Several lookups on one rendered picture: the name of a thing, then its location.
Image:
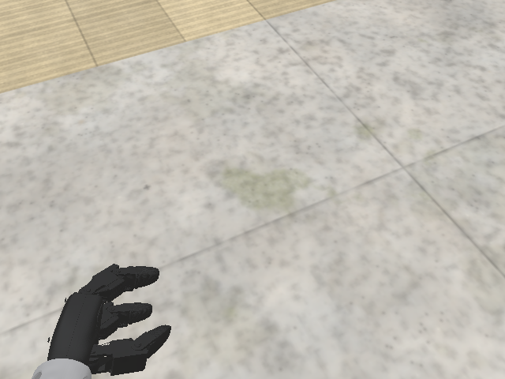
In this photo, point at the robot left forearm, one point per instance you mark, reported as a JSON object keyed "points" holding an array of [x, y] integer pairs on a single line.
{"points": [[62, 368]]}

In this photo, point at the left robot hand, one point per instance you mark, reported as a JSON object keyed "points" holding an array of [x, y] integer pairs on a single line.
{"points": [[85, 320]]}

